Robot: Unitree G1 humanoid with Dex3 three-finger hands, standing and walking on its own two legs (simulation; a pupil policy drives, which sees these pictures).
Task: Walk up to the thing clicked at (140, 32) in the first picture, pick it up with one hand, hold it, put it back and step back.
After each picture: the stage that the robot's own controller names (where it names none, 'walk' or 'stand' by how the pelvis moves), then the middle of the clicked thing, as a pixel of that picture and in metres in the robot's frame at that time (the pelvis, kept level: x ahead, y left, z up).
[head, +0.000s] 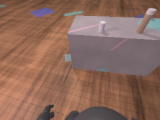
stand; (144, 22) +1.05 -0.53 +0.08
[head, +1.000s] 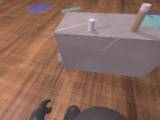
rise first; (139, 19) +0.95 -0.39 +0.11
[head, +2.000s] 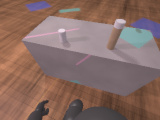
rise first; (114, 36) +0.67 -0.09 +0.10
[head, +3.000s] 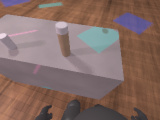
rise first; (64, 41) +0.48 +0.24 +0.11
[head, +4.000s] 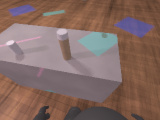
stand; (65, 46) +0.49 +0.24 +0.09
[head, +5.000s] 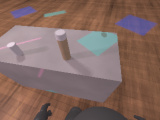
stand; (64, 46) +0.50 +0.24 +0.09
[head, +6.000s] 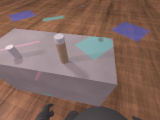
stand; (62, 50) +0.49 +0.26 +0.08
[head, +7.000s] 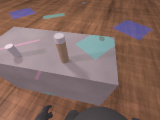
stand; (62, 49) +0.48 +0.26 +0.08
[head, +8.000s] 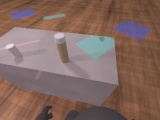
stand; (62, 49) +0.49 +0.26 +0.08
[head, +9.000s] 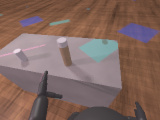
rise first; (65, 53) +0.47 +0.26 +0.08
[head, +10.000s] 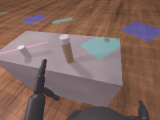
go down; (67, 50) +0.49 +0.26 +0.08
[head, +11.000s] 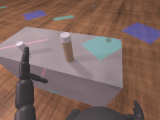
go down; (67, 49) +0.49 +0.25 +0.09
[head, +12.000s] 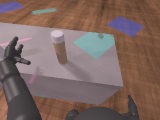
go down; (60, 49) +0.45 +0.23 +0.11
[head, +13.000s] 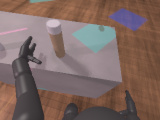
close in; (57, 41) +0.47 +0.24 +0.12
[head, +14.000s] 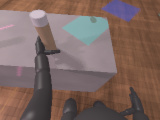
close; (46, 35) +0.49 +0.26 +0.15
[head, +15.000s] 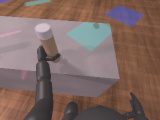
lift; (50, 46) +0.43 +0.25 +0.14
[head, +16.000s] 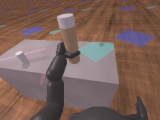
lift; (70, 42) +0.34 +0.13 +0.30
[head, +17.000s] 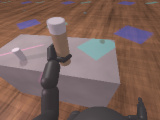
hold; (61, 45) +0.33 +0.19 +0.28
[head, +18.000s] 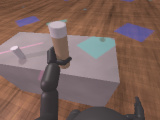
hold; (61, 49) +0.33 +0.19 +0.25
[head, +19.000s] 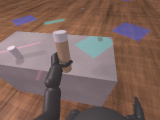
crouch; (63, 53) +0.36 +0.19 +0.19
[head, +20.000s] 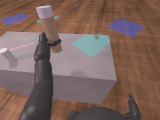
lower; (51, 32) +0.47 +0.24 +0.26
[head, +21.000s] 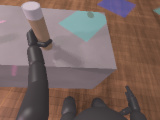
lower; (41, 31) +0.51 +0.26 +0.16
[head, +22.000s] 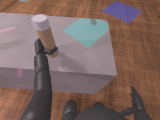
lower; (47, 39) +0.47 +0.26 +0.14
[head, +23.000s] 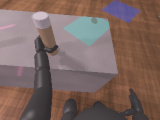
lower; (48, 37) +0.48 +0.25 +0.14
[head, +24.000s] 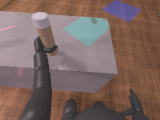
lower; (47, 38) +0.48 +0.26 +0.15
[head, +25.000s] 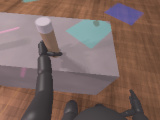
open; (50, 41) +0.46 +0.25 +0.14
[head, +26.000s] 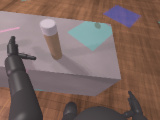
sink last; (53, 43) +0.45 +0.24 +0.13
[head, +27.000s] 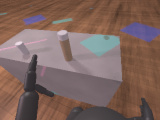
sink last; (65, 47) +0.49 +0.26 +0.12
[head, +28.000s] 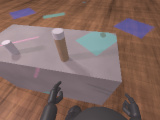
stand; (61, 47) +0.47 +0.25 +0.13
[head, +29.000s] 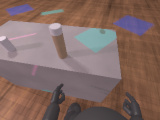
stand; (59, 43) +0.47 +0.26 +0.14
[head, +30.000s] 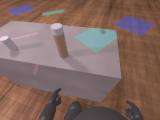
stand; (60, 43) +0.48 +0.26 +0.14
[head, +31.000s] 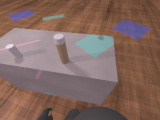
stand; (62, 50) +0.48 +0.26 +0.08
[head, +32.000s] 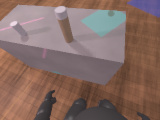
walk; (65, 27) +0.59 +0.24 +0.10
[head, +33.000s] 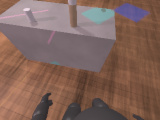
walk; (73, 13) +0.87 +0.23 +0.09
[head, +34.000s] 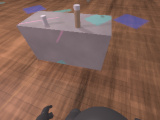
stand; (77, 17) +1.07 +0.27 +0.09
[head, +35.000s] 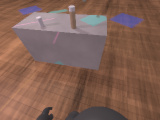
stand; (72, 18) +1.07 +0.29 +0.08
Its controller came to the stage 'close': yes
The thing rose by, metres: 0.22
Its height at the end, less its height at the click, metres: +0.00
